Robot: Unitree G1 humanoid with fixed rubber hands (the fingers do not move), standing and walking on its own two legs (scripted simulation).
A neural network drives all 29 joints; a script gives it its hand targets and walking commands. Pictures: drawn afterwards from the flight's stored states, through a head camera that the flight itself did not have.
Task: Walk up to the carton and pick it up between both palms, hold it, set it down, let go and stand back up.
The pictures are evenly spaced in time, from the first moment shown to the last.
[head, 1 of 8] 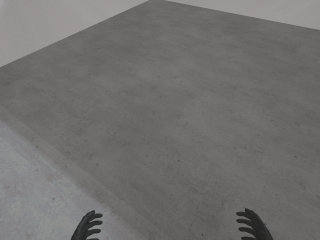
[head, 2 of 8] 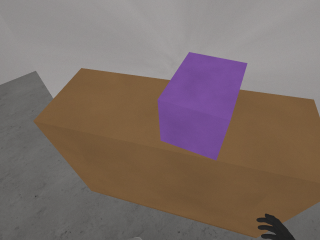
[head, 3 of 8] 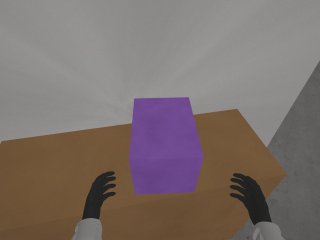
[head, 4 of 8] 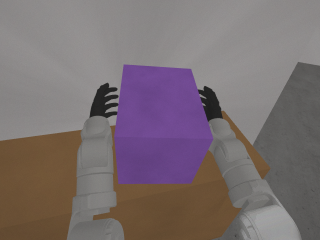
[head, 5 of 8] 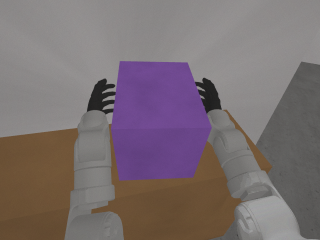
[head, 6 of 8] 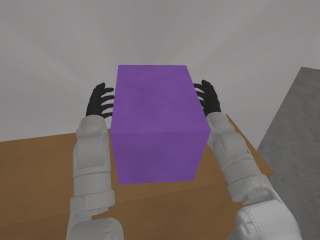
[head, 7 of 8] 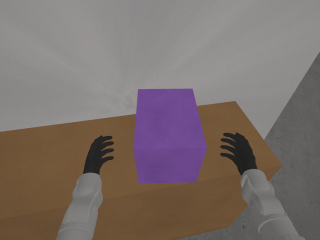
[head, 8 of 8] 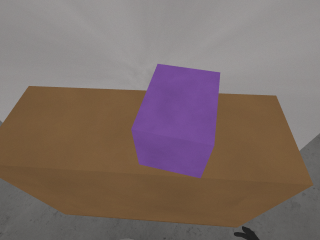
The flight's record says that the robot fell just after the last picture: no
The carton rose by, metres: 0.18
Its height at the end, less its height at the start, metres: +0.00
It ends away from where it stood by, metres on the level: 0.02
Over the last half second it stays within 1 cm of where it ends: yes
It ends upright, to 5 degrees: yes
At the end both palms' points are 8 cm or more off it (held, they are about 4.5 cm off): yes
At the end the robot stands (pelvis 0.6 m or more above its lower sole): yes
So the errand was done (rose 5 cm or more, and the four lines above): yes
